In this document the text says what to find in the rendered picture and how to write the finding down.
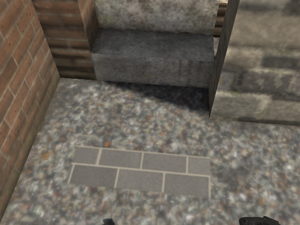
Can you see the robot right hand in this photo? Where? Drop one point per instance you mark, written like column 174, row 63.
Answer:
column 257, row 221

